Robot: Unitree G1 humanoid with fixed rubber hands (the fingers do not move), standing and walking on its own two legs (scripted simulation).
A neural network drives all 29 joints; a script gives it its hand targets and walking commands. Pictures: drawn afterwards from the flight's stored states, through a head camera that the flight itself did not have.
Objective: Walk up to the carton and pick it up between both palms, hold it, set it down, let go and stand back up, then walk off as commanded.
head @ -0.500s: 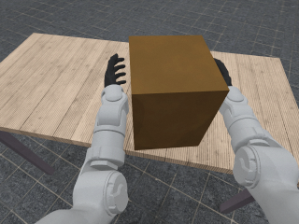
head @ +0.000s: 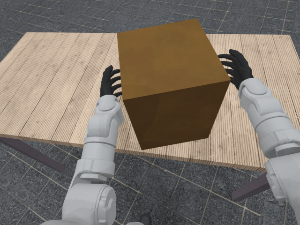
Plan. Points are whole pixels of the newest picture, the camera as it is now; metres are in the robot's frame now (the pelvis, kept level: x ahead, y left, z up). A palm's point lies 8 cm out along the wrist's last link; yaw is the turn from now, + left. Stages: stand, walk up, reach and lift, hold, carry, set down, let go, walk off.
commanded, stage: set down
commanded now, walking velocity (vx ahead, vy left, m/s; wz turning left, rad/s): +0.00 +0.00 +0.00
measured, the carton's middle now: (166, 90) +0.44 +0.05 +0.08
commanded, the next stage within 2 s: none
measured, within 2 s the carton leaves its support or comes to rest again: neither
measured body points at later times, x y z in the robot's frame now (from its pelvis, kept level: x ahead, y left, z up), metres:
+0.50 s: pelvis -0.02 +0.01 +0.00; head +0.02 +0.01 +0.45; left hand +0.32 +0.20 +0.11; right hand +0.40 -0.18 +0.09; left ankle +0.04 +0.15 -0.74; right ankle +0.00 -0.05 -0.74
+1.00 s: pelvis -0.01 +0.01 +0.00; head +0.00 +0.03 +0.45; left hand +0.29 +0.18 +0.11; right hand +0.35 -0.22 +0.08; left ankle +0.04 +0.15 -0.74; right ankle +0.00 -0.05 -0.74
